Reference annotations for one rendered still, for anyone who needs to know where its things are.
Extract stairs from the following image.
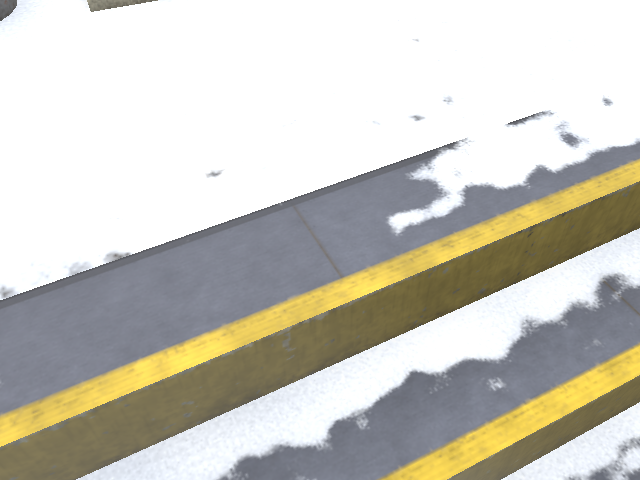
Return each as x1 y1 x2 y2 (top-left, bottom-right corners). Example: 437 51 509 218
0 181 640 480

